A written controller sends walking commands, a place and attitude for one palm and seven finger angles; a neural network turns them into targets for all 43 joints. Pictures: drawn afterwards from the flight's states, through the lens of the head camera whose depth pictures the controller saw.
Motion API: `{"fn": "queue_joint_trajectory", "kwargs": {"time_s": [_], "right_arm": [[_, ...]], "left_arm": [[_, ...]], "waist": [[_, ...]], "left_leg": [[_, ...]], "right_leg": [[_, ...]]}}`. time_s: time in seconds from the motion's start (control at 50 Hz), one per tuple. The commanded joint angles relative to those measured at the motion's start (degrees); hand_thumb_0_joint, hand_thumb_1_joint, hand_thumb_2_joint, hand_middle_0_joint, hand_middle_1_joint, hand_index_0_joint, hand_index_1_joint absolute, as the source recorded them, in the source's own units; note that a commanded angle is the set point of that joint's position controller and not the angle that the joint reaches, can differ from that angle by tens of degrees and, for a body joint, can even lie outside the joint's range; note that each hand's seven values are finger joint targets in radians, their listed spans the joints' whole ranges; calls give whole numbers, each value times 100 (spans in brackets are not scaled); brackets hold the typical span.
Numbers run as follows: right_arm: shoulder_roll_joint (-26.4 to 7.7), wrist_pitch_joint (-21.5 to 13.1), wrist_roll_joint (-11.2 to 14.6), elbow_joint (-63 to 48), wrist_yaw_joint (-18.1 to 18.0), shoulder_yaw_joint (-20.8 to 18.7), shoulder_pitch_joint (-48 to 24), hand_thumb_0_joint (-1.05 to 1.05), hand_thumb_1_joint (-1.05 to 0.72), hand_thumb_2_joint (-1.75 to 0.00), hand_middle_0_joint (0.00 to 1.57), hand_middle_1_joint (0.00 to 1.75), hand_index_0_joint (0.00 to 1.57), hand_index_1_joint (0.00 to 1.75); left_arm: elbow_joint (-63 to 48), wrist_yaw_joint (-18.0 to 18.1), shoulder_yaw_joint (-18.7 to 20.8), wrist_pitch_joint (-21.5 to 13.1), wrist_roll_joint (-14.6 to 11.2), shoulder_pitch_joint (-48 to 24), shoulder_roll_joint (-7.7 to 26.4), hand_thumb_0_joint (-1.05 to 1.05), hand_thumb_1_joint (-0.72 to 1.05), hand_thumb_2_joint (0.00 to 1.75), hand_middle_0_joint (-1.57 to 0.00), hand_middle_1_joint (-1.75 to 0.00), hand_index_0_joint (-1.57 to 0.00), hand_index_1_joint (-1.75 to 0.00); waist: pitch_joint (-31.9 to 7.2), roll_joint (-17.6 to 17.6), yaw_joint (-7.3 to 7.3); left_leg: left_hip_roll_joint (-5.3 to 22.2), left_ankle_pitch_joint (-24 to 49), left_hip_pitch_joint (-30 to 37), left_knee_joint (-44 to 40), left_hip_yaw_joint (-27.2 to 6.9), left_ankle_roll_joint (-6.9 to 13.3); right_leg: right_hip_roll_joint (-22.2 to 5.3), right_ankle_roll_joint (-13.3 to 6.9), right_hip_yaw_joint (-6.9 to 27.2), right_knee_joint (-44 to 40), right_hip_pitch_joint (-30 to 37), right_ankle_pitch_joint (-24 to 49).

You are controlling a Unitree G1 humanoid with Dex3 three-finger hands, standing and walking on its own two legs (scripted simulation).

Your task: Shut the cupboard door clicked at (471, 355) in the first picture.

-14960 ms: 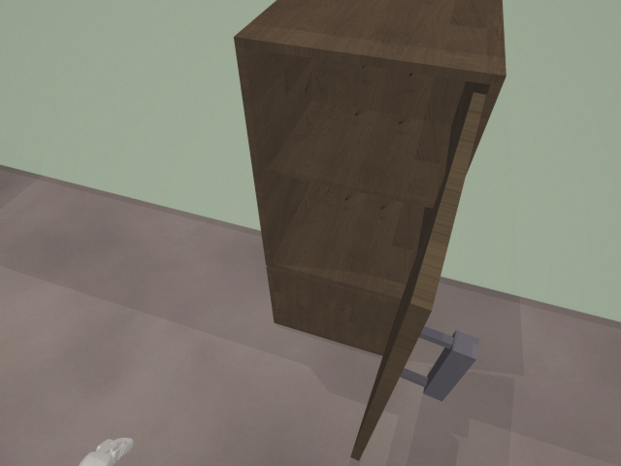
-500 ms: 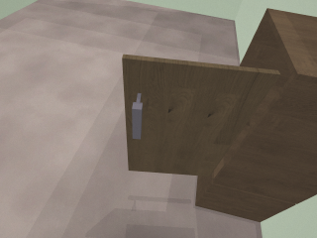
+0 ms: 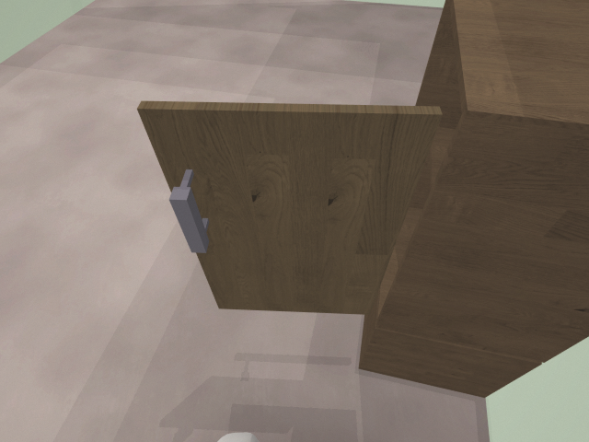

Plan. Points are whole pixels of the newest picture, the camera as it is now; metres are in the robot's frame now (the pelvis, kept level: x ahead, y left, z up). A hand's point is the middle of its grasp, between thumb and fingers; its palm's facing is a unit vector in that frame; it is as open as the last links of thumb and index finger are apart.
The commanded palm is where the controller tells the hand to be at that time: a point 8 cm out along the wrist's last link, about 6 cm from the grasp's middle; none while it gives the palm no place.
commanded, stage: come to a stop and stand still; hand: left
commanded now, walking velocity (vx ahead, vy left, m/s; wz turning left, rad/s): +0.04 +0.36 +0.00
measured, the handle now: (194, 211) +0.44 +0.19 +0.04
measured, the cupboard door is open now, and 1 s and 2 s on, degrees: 100 100 100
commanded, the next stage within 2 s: look again from close up in 0.76 s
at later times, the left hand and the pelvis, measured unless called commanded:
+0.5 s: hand out of the picture +0.02 +0.23 -0.16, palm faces -0.02 -0.96 -0.29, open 7.4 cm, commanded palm none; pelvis -0.01 +0.04 +0.00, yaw -3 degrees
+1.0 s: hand out of the picture -0.01 +0.18 -0.16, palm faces -0.07 -0.98 -0.19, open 7.4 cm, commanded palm none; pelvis -0.01 +0.02 +0.01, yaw -3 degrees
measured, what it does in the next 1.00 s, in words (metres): steps on the spot: left foot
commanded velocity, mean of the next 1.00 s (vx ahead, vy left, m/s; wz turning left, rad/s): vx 0.00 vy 0.02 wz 0.00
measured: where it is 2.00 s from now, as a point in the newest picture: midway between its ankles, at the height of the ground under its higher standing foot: outside the picture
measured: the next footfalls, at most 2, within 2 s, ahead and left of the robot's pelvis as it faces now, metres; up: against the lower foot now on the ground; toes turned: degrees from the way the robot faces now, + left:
left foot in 0.16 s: +0.06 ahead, +0.07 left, +0.00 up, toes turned -2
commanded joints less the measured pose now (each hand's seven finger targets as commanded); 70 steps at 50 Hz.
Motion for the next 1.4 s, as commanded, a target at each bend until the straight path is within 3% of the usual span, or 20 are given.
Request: {"fn": "queue_joint_trajectory", "kwargs": {"time_s": [0.0, 0.06, 0.12, 0.14, 0.16, 0.18, 0.22, 0.24, 0.26, 0.28, 0.32, 0.36, 0.38, 0.42, 0.44, 0.5, 0.6, 0.68, 0.78, 1.38], "right_arm": [[10, -223, 76, -419, 96, 122, -12, 0, -90, -90, 20, 30, 20, 30], [31, -209, 89, -519, 86, 147, -166, 0, -90, -90, 20, 30, 20, 30], [56, -258, 99, -406, 65, 161, 233, 0, -90, -90, 20, 30, 20, 30], [-149, -303, 82, -420, 40, 138, 340, 0, -90, -90, 20, 30, 20, 30], [-420, -324, 31, -497, 16, 96, 295, 0, -90, -90, 20, 30, 20, 30], [-498, -305, 0, -551, -2, 105, 242, 0, -90, -90, 20, 30, 20, 30], [-324, -340, -2, -620, -55, 173, -116, 0, -90, -90, 20, 30, 20, 30], [-865, -390, 51, -884, 33, 114, -643, 0, -90, -90, 20, 30, 20, 30], [-407, -315, 4, -1090, 112, 156, -613, 0, -90, -90, 20, 30, 20, 30], [-411, -312, -31, -1160, 103, 161, -560, 0, -90, -90, 20, 30, 20, 30], [-265, -340, -27, -1040, 71, 235, -64, 0, -90, -90, 20, 30, 20, 30], [-218, -419, 37, -1023, 57, 230, 141, 0, -90, -90, 20, 30, 20, 30], [-205, -447, 47, -996, 49, 234, 243, 0, -90, -90, 20, 30, 20, 30], [-231, -490, 28, -938, 53, 236, 357, 0, -90, -90, 20, 30, 20, 30], [-378, -460, 12, -906, 34, 214, 358, 0, -90, -90, 20, 30, 20, 30], [-388, -444, -4, -887, 3, 189, 340, 0, -90, -90, 20, 30, 20, 30], [-342, -474, -12, -697, 18, 238, 328, 0, -90, -90, 20, 30, 20, 30], [-309, -509, -2, -514, 22, 288, 394, 0, -90, -90, 20, 30, 20, 30], [-287, -526, 10, -229, -2, 307, 543, 0, -90, -90, 20, 30, 20, 30], [117, -562, 52, 572, -86, 420, 655, 0, -90, -90, 20, 30, 20, 30]], "left_arm": [[-292, 118, 169, -153, 15, 271, 1130, 0, 90, 90, -20, -30, -20, -30], [-246, 175, 271, -87, 0, 439, 1328, 0, 90, 90, -20, -30, -20, -30], [-345, 165, 260, -6, -86, 87, 1251, 0, 90, 90, -20, -30, -20, -30], [-408, 152, 238, 37, -112, 38, 1097, 0, 90, 90, -20, -30, -20, -30], [-472, 132, 189, 84, -133, 86, 827, 0, 90, 90, -20, -30, -20, -30], [-471, 160, 155, 125, -129, 68, 662, 0, 90, 90, -20, -30, -20, -30], [-385, 178, 108, 235, -65, 60, 596, 0, 90, 90, -20, -30, -20, -30], [187, 317, 5, 7, -76, 924, 846, 0, 90, 90, -20, -30, -20, -30], [-159, 262, 41, 27, -35, 718, 980, 0, 90, 90, -20, -30, -20, -30], [-164, 202, 65, 19, -35, 670, 842, 0, 90, 90, -20, -30, -20, -30], [-149, 170, 3, -99, -43, 404, 746, 0, 90, 90, -20, -30, -20, -30], [-149, 196, -41, -157, -48, 364, 758, 0, 90, 90, -20, -30, -20, -30], [-167, 200, -73, -155, -61, 316, 776, 0, 90, 90, -20, -30, -20, -30], [-172, 204, -70, -103, -67, 246, 826, 0, 90, 90, -20, -30, -20, -30], [-114, 208, -49, -70, -85, 286, 828, 0, 90, 90, -20, -30, -20, -30], [-29, 208, -101, -15, -73, 412, 626, 0, 90, 90, -20, -30, -20, -30], [47, 177, -103, -11, -65, 486, 686, 0, 90, 90, -20, -30, -20, -30], [134, 159, -137, -56, -79, 497, 683, 0, 90, 90, -20, -30, -20, -30], [298, 155, -148, -41, -92, 482, 640, 0, 90, 90, -20, -30, -20, -30], [841, 197, -213, -178, -138, 552, 370, 0, 90, 90, -20, -30, -20, -30]], "waist": [[-159, -1743, 149], [-243, -1202, 247], [-261, -882, 6], [-359, -403, -31], [-351, 565, 29], [-328, 823, 42], [-105, 1005, 104], [-674, 1387, 258], [-596, 1100, 325], [-495, 1229, 295], [-462, 514, 117], [-508, -217, 12], [-543, -255, -70], [-414, 381, -94], [-331, -213, -51], [37, -673, 26], [128, -276, 46], [-73, -414, 45], [-38, -75, 26], [16, -325, 8]], "left_leg": [[-282, 72, -304, -193, 224, -24], [-426, 310, 39, -1038, 293, -31], [-478, 1619, 1451, -2551, 330, 80], [-80, 2222, 1868, -2725, -69, 256], [668, 3091, 1790, -2900, -976, 677], [1145, 3427, 1322, -3235, -1266, 1134], [1118, 2523, 747, -3666, -1449, 1389], [950, 3574, 1010, -2544, -1005, 1146], [681, 1731, 442, -2554, -722, 1005], [535, 1134, 524, -2739, -735, 886], [501, 1636, 719, -2684, -838, 815], [347, 2120, 1038, -2470, -646, 579], [300, 2176, 1233, -2509, -629, 512], [411, 2425, 1225, -2979, -946, 372], [568, 2288, 1214, -3057, -1073, 425], [591, 1154, 917, -3442, -1079, 445], [455, 547, 915, -3753, -931, 388], [355, 906, 1086, -3627, -747, 480], [394, 931, 1201, -3776, -799, 436], [262, 2645, 1644, -3102, -251, 417]], "right_leg": [[-1380, -1056, 1280, -1112, 641, 3242], [-1602, -1219, 1456, -873, 769, 3487], [-1119, -862, 1093, -550, -95, 2386], [-769, -665, 834, -182, -475, 1678], [-199, -354, 342, 232, -714, 338], [59, -210, -21, 847, -479, -1188], [23, -257, 232, 1900, -446, -1455], [-124, -400, 353, 1832, -490, -1061], [53, -415, 73, 1403, -118, -950], [132, -420, -29, 986, -226, -692], [206, -460, -30, 41, -79, -423], [-48, -573, 494, -390, -143, 122], [-128, -612, 576, -466, -220, 222], [13, -511, 280, -203, -196, 71], [123, -435, 204, -60, -217, -177], [9, -438, 318, -339, -228, -258], [-62, -469, 457, -507, -221, -152], [-177, -488, 540, -753, -49, 50], [-152, -458, 451, -734, -45, 89], [-293, -468, 625, -1235, 281, 1014]]}}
